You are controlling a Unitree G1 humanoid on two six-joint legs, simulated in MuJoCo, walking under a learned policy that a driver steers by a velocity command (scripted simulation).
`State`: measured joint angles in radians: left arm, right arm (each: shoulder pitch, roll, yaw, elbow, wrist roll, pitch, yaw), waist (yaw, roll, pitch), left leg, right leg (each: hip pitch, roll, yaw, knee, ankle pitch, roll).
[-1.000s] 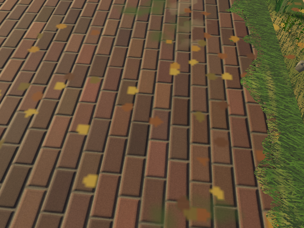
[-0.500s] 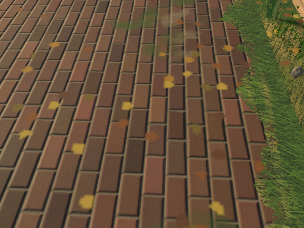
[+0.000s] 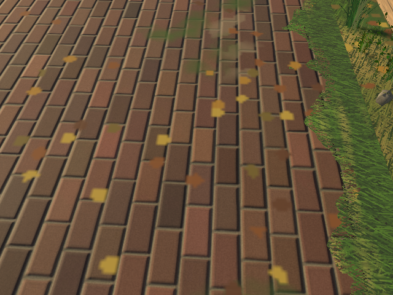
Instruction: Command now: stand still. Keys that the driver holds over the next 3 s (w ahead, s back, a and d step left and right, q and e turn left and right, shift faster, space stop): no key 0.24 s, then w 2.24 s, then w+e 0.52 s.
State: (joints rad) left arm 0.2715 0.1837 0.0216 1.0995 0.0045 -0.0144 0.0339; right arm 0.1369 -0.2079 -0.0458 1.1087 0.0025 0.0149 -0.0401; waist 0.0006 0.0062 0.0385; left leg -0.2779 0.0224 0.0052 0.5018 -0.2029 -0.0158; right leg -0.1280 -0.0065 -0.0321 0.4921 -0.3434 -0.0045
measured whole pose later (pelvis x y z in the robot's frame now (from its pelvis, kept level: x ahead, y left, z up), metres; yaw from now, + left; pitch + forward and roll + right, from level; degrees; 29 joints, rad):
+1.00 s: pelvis +0.29 +0.02 -0.02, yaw +0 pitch +2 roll +0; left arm -0.07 0.21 0.04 0.84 -0.03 -0.10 -0.05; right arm 0.49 -0.21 -0.04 1.11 0.01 -0.07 -0.02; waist -0.07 -0.01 0.04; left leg 0.19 0.01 0.06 0.25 -0.46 -0.01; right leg -0.56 -0.02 -0.07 0.53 -0.03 -0.11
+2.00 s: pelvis +0.86 +0.05 +0.01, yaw +0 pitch +2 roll +2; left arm 0.04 0.24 0.06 0.89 -0.02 -0.08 -0.01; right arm 0.37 -0.23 -0.06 1.01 0.01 -0.09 0.00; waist -0.07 -0.04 0.00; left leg 0.01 -0.06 0.06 0.19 -0.24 0.04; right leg -0.67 -0.11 0.02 0.61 0.07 -0.02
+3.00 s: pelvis +1.41 +0.04 +0.01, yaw -14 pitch +1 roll +2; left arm 0.15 0.27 0.10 0.86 -0.02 -0.03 0.00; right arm 0.30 -0.25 -0.08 0.98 -0.02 -0.10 -0.01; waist -0.05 -0.04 0.01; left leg -0.06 0.00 0.21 0.26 -0.21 0.01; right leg -0.71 -0.13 0.05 0.92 -0.06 -0.03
